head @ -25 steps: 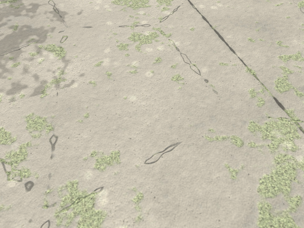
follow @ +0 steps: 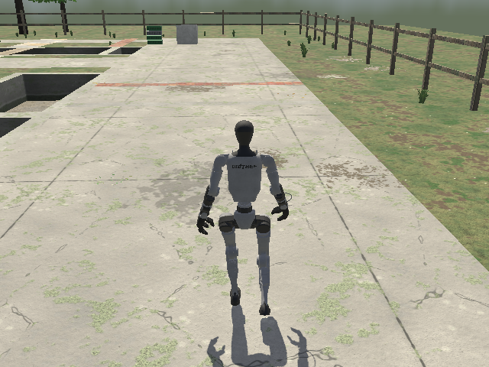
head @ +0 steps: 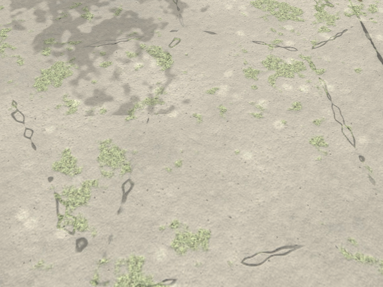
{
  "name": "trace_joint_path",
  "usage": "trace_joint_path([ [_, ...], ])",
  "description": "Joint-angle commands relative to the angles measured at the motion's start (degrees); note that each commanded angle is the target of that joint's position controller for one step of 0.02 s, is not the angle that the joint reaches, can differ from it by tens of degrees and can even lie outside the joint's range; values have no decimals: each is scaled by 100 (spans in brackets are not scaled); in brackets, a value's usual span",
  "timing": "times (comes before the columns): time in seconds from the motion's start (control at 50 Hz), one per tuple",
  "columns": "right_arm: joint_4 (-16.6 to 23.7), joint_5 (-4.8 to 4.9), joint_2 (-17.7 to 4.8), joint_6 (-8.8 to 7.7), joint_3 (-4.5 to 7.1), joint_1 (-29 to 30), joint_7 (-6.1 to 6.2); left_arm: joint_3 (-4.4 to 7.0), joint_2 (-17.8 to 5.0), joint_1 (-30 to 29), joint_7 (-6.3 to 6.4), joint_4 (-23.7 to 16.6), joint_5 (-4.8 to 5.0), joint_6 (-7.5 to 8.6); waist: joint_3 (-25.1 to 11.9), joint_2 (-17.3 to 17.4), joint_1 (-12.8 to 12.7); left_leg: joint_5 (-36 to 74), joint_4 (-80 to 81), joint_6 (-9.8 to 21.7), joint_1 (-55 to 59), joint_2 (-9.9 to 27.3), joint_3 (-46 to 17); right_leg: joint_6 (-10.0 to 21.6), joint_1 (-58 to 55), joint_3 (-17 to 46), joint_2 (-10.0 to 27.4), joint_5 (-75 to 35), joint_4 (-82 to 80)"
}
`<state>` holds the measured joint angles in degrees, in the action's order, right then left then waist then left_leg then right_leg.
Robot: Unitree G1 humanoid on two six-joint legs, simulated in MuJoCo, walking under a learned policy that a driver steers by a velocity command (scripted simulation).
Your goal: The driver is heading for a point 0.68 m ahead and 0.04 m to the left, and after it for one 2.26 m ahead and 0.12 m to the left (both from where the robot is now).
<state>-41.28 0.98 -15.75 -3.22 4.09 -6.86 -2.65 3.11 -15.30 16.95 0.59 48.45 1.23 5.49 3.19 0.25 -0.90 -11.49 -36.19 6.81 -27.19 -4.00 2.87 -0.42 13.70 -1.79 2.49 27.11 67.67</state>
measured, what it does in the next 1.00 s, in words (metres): walks ahead, turning left: right foot, then left foot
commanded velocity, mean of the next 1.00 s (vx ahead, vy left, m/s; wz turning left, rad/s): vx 0.49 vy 0.00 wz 0.31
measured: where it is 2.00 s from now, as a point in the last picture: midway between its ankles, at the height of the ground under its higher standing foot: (171, 214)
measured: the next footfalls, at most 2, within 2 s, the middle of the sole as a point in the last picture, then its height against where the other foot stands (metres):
right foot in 0.40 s outside the picture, level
left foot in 0.90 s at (143, 241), level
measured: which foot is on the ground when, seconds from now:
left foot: down 0.00-0.42, up 0.44-0.88, down 0.90-1.00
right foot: up 0.00-0.38, down 0.40-0.92, up 0.94-1.00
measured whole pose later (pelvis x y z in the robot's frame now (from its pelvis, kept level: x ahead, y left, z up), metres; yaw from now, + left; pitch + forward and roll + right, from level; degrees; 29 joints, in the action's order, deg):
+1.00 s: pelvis +0.51 +0.09 +0.01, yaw +17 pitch +2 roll -1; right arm -37.7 -0.1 -14.9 -4.4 2.3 -6.6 -1.5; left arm 2.4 -17.1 19.7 -0.4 48.9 1.1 4.4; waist 1.2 -1.0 -2.4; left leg -9.5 -30.1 2.7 -23.0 -0.8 1.7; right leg 0.0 19.2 1.8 1.0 26.5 62.1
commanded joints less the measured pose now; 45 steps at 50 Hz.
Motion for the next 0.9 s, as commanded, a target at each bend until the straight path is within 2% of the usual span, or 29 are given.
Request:
trace_joint_path([
  [0.02,187,22,-735,-93,226,-872,67,112,-713,-553,-6,-817,-11,392,-977,-140,340,911,1913,1230,3179,1708,-2977,136,3047,727,275,-567,595],
  [0.04,294,-15,-565,-97,169,-597,84,171,-792,-460,19,-800,-121,323,-805,-89,129,1362,2033,1151,2533,1526,-2591,81,2615,729,413,-757,234],
  [0.06,363,-49,-539,-95,152,-504,102,194,-780,-358,10,-811,-155,235,-730,-13,-9,1522,2173,1129,2132,1405,-2442,22,2324,725,461,-864,34],
  [0.1,367,-25,-668,-123,190,-564,151,172,-615,-335,15,-874,-208,111,-630,41,-86,2009,2297,1155,1645,1296,-2146,-151,2168,588,449,-1033,-450],
  [0.14,330,-16,-835,-120,234,-733,230,124,-491,-700,35,-1029,-235,56,-480,106,-7,2168,2341,1070,1338,1134,-1850,-299,2217,472,355,-1546,-1148],
  [0.18,289,22,-871,-79,245,-904,287,69,-379,-1180,24,-1154,-231,59,-410,251,177,1905,2252,843,1209,892,-1633,-336,2087,425,181,-2347,-2107],
  [0.22,257,45,-876,-33,243,-1072,319,27,-310,-1597,-27,-1249,-186,91,-408,413,371,1448,2135,669,1169,773,-1614,-326,1797,391,-38,-2972,-2974],
  [0.28,184,70,-902,16,246,-1333,334,58,-451,-1994,-113,-1395,-93,156,-400,537,533,963,1894,594,1445,955,-2044,-276,1599,479,-214,-3093,-3571],
  [0.32,175,76,-865,45,238,-1389,357,124,-619,-2002,-166,-1439,-81,215,-420,589,477,731,1581,523,1807,1109,-2453,-155,1489,604,-257,-2773,-3882],
  [0.36,182,37,-833,61,234,-1291,373,182,-716,-1632,-193,-1356,-80,274,-479,775,268,934,1262,418,2041,1235,-2618,50,1107,527,-229,-2468,-4036],
  [0.38,200,20,-711,61,192,-1234,367,243,-786,-1173,-176,-1228,-119,303,-654,772,27,1395,868,300,2024,1050,-2517,211,465,401,-273,-2504,-4278],
  [0.4,263,-31,-451,35,91,-1197,337,316,-983,-514,-144,-1140,-213,331,-1226,573,-283,1465,-165,111,1710,766,-2212,522,-686,781,210,-2500,-4156],
  [0.42,355,-21,-134,-5,-14,-1721,343,423,-1426,300,-115,-1032,-324,321,-2088,-537,-305,143,-2068,-287,161,71,-1537,1261,-2727,2597,1374,-2115,-4191],
  [0.44,304,114,-217,-52,-51,-2199,346,468,-1422,722,-188,-739,-189,249,-2293,-1999,-235,-2186,-3416,-484,-1277,-160,-1276,1876,-3386,4753,2140,-678,-4892],
  [0.46,261,154,-720,-63,53,-1818,335,331,-926,475,-191,-831,-66,225,-1483,-1180,-351,-1900,-3932,-489,-1837,150,-1510,1685,-2847,4512,1976,229,-5104],
  [0.48,366,96,-818,-56,71,-1198,322,257,-703,188,-172,-877,-82,165,-879,-631,-380,-1416,-3987,-485,-1890,374,-1299,1451,-2146,3607,1718,40,-5131],
  [0.5,472,3,-739,-70,58,-843,310,206,-624,-75,-172,-882,-135,123,-473,-341,-258,-1074,-3679,-474,-1769,544,-1133,1368,-1423,3008,1463,-583,-5278],
  [0.52,505,-59,-673,-76,75,-724,293,154,-511,-233,-172,-870,-164,119,-312,-340,-114,-816,-3305,-470,-1570,751,-1071,1310,-997,2595,1255,-1140,-5408],
  [0.54,493,-45,-568,-69,63,-807,269,127,-473,-302,-177,-856,-186,123,-293,-469,11,-685,-3066,-478,-1283,861,-982,1265,-703,2288,1093,-1510,-5531],
  [0.58,460,-38,-369,-47,13,-889,247,138,-526,-236,-186,-759,-132,152,-358,-600,74,-557,-2657,-540,-1096,918,-775,1348,-509,1863,974,-2117,-5697],
  [0.62,570,-75,-262,-56,-46,-575,253,189,-734,-135,-162,-659,-100,155,-306,-513,23,-214,-2011,-620,-1186,986,-660,1423,-490,1558,992,-2581,-5845],
  [0.68,659,-72,-136,-110,-121,-47,217,215,-887,17,-128,-533,-54,90,-278,-452,-157,682,-858,-663,-963,950,-518,1298,-511,1073,861,-2811,-5905],
  [0.72,716,-38,-135,-135,-131,295,179,215,-954,192,-124,-432,-14,49,-224,-469,-294,1111,-256,-691,-700,833,-405,1214,-523,863,802,-2795,-5863],
  [0.76,809,4,-177,-152,-122,603,135,214,-999,424,-129,-312,14,5,-160,-483,-411,1228,89,-676,-592,749,-354,1182,-695,869,902,-2739,-5785],
  [0.82,952,32,-279,-188,-90,863,63,228,-1076,559,-118,-187,42,-78,-65,-544,-395,852,473,-496,-531,670,-341,1086,-1118,987,1143,-2845,-5557],
  [0.84,956,28,-341,-203,-67,798,48,241,-1123,542,-105,-160,46,-110,-93,-572,-307,683,601,-415,-359,626,-311,1033,-1229,998,1197,-3055,-5416],
  [0.86,893,11,-428,-215,-19,529,49,250,-1175,454,-89,-153,51,-142,-224,-581,-95,631,794,-316,108,518,-205,950,-1248,911,1160,-3626,-5102],
  [0.88,712,-28,-601,-212,83,-50,79,226,-1132,416,-73,-151,56,-162,-575,-499,214,658,978,-178,1003,369,-70,824,-1146,681,946,-4450,-4419],
  [0.9,490,-68,-907,-202,217,-966,138,146,-948,383,-57,-204,-6,-154,-1204,-324,624,790,857,59,2412,698,-404,620,-531,407,662,-4362,-3222],
])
